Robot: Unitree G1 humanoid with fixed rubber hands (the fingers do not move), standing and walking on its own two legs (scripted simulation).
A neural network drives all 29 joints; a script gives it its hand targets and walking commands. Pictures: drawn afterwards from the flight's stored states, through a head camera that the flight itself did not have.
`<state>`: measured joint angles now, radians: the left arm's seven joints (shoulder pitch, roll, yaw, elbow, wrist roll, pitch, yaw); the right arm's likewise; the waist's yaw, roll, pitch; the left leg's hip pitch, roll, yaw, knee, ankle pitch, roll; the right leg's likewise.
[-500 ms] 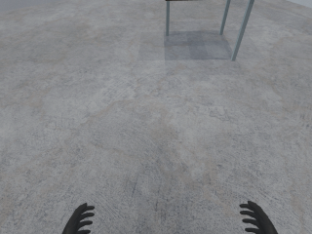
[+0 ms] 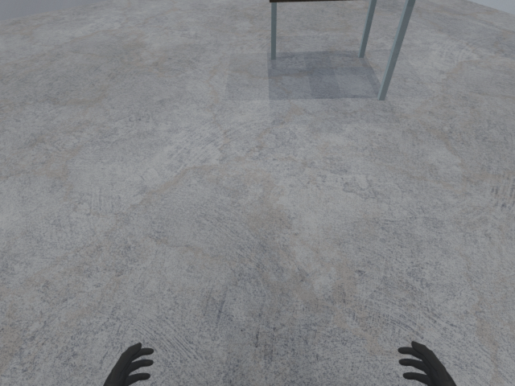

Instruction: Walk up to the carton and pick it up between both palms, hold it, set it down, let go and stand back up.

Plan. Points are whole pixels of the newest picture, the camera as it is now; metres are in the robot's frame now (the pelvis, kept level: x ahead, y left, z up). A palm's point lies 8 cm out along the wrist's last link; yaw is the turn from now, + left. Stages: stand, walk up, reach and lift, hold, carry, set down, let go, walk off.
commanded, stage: stand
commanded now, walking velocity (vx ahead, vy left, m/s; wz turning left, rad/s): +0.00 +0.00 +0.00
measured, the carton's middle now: out of the picture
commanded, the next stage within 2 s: walk up in 0.60 s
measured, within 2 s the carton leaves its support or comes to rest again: neither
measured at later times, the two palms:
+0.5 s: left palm out of the picture +0.13 +0.25 -0.08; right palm out of the picture +0.12 -0.25 -0.08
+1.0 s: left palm (121, 382) +0.16 +0.24 -0.07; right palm out of the picture +0.05 -0.30 -0.08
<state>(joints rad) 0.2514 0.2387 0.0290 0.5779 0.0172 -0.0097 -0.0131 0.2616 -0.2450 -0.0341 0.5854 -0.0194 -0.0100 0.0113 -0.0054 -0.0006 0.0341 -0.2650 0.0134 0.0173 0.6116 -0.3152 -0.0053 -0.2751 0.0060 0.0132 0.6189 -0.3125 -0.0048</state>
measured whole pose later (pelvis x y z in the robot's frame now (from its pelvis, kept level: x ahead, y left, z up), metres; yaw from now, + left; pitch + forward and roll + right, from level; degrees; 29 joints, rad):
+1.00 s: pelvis +0.02 -0.02 +0.01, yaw -5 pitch -1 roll +0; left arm 0.34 0.30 0.07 0.60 0.06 0.00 -0.09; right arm 0.39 -0.29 -0.06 0.70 -0.08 -0.07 -0.01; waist -0.04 -0.02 -0.03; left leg -0.17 0.06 0.09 0.51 -0.41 0.07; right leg -0.50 -0.02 0.00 0.97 -0.44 0.00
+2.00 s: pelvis +0.50 -0.16 +0.01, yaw -5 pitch -2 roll +1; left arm 0.24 0.30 0.05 0.58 0.03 -0.02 -0.08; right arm 0.48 -0.29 -0.06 0.72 -0.05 -0.09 0.00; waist -0.07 -0.08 0.04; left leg -0.14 0.01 0.11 0.46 -0.28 0.04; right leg -0.64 -0.12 0.02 0.99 -0.20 0.00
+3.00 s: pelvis +1.00 -0.27 +0.01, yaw -5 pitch -3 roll +1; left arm 0.29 0.32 0.05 0.60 0.04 0.01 -0.07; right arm 0.47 -0.28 -0.05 0.70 -0.04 -0.08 -0.01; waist -0.06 -0.09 0.06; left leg -0.15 0.00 0.09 0.46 -0.27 0.05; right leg -0.63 -0.11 0.02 0.99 -0.20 0.02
